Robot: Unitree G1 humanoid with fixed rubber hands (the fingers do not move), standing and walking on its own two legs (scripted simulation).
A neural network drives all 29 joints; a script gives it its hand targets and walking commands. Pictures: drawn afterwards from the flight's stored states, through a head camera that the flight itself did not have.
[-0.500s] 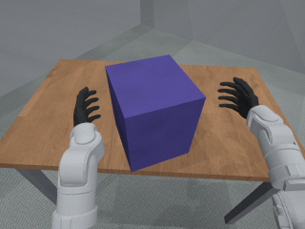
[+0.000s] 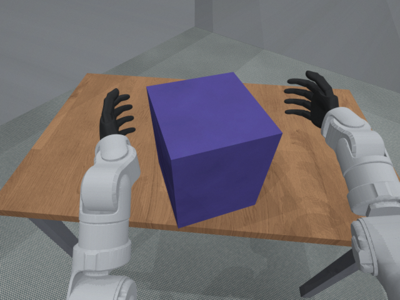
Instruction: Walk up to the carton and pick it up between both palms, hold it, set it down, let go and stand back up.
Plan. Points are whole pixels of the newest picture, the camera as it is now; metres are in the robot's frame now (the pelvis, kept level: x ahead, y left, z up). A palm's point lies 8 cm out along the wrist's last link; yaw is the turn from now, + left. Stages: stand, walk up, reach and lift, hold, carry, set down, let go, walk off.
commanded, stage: reach and lift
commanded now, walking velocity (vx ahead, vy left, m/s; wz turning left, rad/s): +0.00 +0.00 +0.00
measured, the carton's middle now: (205, 150) +0.42 +0.04 +0.06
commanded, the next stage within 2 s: none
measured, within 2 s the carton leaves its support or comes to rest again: neither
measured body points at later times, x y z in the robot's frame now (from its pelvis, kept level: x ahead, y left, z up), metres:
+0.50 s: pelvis +0.01 +0.00 +0.00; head +0.01 +0.01 +0.45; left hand +0.36 +0.21 +0.20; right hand +0.48 -0.14 +0.21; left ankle +0.02 +0.13 -0.74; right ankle +0.06 -0.11 -0.74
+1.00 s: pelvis +0.01 +0.00 +0.00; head +0.02 +0.01 +0.45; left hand +0.38 +0.21 +0.17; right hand +0.48 -0.16 +0.17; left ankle +0.02 +0.13 -0.74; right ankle +0.06 -0.11 -0.74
